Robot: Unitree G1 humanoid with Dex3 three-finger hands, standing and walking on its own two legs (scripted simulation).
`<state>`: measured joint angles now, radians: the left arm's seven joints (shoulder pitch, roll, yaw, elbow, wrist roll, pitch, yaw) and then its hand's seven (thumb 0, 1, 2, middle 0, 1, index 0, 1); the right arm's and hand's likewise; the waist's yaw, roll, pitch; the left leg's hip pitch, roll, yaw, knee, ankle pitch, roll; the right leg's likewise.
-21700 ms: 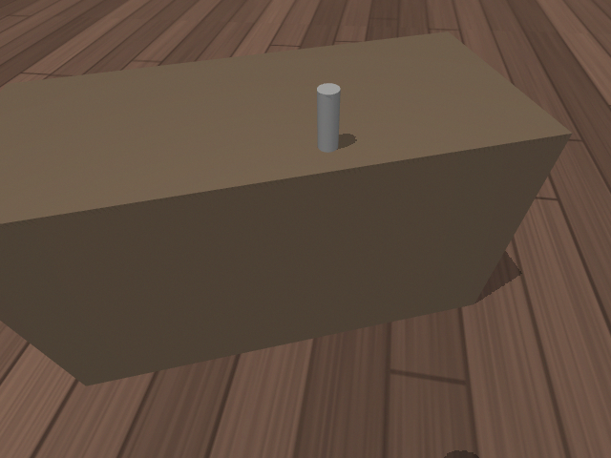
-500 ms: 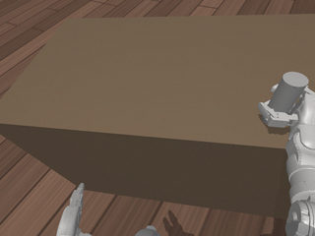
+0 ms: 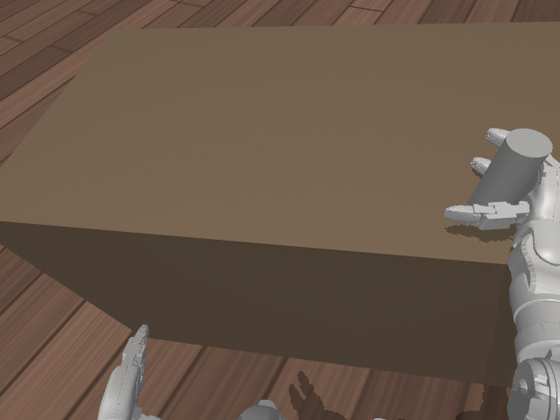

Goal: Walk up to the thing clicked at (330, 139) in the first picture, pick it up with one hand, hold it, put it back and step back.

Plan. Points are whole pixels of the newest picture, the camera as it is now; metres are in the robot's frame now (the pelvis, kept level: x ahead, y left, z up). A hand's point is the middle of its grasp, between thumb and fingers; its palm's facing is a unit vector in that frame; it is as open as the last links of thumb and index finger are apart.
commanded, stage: withdraw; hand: right
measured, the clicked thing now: (502, 181) +0.44 -0.22 +0.09
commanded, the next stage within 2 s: rise in 0.42 s
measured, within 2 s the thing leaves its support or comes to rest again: neither
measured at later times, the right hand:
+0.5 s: hand out of the picture +0.47 -0.27 +0.20, palm faces +0.27 +0.96 -0.03, open 17.1 cm
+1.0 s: hand out of the picture +0.39 -0.35 +0.21, palm faces +0.48 +0.81 -0.32, open 17.6 cm
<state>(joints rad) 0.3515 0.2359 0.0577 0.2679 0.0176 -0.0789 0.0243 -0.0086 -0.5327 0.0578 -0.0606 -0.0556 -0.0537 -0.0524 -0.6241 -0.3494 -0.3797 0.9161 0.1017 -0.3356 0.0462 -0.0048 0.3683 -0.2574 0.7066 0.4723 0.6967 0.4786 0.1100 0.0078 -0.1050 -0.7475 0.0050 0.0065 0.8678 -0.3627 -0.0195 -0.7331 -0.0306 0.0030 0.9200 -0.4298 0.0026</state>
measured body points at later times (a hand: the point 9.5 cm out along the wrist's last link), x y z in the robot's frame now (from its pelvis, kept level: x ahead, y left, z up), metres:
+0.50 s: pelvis +0.01 +0.00 +0.02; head +0.05 +0.00 +0.47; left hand +0.16 +0.26 -0.05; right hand +0.45 -0.32 +0.20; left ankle +0.03 +0.13 -0.69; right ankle +0.01 -0.12 -0.69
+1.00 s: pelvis +0.03 +0.00 +0.04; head +0.04 +0.00 +0.49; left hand +0.19 +0.25 -0.02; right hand +0.36 -0.39 +0.23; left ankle +0.03 +0.13 -0.69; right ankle +0.01 -0.12 -0.69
